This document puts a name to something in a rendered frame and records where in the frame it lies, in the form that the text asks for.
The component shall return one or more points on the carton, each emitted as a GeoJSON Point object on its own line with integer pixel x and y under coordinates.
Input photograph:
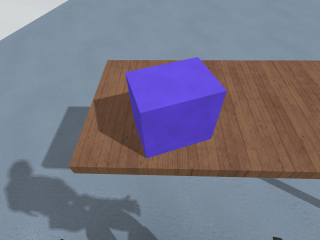
{"type": "Point", "coordinates": [174, 105]}

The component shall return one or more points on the table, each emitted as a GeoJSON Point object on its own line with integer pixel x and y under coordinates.
{"type": "Point", "coordinates": [268, 125]}

